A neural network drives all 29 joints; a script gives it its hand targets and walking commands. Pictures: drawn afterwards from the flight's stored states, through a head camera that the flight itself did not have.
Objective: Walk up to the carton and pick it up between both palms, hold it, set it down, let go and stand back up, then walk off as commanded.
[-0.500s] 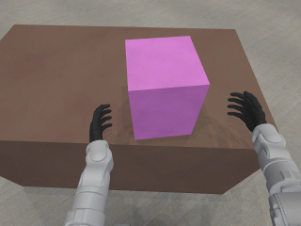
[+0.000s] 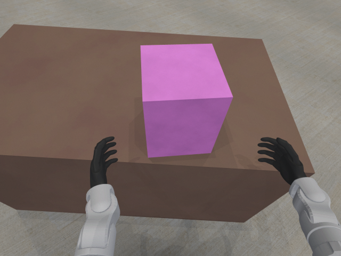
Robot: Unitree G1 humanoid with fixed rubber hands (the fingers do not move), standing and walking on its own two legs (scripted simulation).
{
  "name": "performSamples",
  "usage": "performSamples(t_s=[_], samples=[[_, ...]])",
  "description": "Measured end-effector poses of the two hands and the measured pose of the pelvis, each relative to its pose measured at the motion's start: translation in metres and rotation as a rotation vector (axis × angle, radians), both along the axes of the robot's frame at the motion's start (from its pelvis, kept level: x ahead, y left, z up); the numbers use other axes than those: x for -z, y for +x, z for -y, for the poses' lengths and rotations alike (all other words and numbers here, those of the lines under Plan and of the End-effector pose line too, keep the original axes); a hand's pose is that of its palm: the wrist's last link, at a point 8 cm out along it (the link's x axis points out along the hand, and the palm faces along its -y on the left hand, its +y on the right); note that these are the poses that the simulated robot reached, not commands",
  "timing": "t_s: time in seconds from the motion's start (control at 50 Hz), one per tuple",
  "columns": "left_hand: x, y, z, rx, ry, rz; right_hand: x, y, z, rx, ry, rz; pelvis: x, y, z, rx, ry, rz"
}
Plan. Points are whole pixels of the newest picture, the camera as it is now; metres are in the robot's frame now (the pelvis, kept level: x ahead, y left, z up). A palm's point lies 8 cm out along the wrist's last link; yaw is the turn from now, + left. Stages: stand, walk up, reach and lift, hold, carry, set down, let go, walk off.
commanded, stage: set down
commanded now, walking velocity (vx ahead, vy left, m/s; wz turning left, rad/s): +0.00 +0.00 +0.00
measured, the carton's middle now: (178, 103) +0.51 +0.05 +0.02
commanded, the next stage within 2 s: none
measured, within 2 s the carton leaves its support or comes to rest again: neither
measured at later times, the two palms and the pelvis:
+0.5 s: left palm (99, 202) +0.20 +0.19 +0.02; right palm (297, 202) +0.27 -0.24 +0.01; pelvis +0.00 +0.00 +0.00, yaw +0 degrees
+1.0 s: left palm (97, 199) +0.21 +0.20 +0.00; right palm (289, 210) +0.26 -0.23 -0.01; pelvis +0.02 +0.00 +0.00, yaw +0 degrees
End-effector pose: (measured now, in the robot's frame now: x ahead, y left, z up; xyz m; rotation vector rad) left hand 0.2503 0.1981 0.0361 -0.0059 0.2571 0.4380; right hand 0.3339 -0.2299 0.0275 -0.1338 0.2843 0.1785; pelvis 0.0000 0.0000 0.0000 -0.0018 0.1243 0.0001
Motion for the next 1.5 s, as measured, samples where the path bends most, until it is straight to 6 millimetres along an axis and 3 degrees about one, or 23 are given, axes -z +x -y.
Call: performSamples(t_s=[0.44, 0.92, 1.5], samples=[[0.015, -0.047, 0.01, -0.012, -0.015, -0.08, 0.021, -0.064, 0.015, -0.008, 0.007, -0.072, -0.001, 0.001, 0.004, 0.0, 0.006, -0.001], [0.026, -0.037, 0.0, 0.077, 0.001, -0.137, 0.036, -0.072, 0.001, 0.048, -0.009, -0.159, -0.004, 0.017, 0.001, -0.001, 0.003, -0.014], [0.066, -0.059, -0.012, 0.16, 0.024, -0.316, 0.064, -0.097, -0.019, 0.109, -0.042, -0.238, -0.004, 0.02, -0.002, -0.001, -0.002, -0.004]])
